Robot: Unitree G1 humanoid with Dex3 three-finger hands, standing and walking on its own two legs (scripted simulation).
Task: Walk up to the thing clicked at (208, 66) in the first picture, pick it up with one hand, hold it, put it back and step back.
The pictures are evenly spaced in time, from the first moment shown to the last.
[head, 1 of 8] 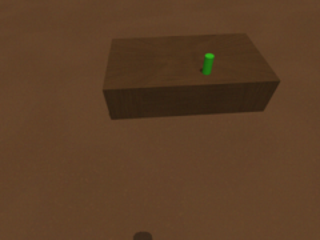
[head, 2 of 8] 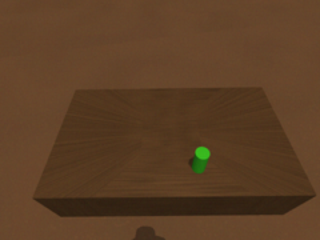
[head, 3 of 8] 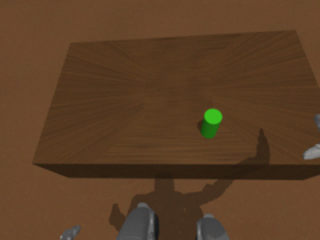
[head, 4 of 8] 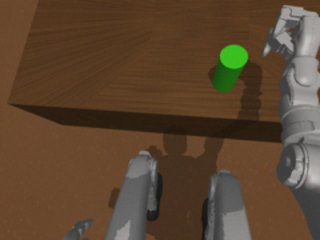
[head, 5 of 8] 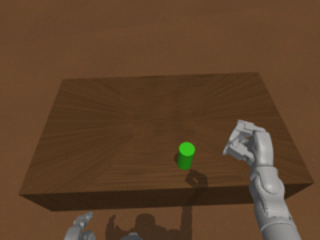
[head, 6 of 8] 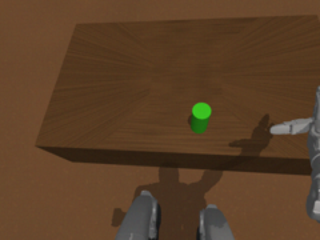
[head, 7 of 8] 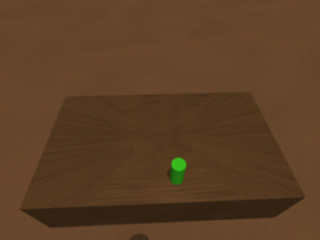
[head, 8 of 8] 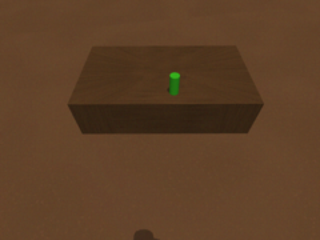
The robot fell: no
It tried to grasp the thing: yes
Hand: right
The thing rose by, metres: 0.00
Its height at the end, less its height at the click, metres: +0.00
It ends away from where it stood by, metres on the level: 0.08
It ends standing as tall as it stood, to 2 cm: yes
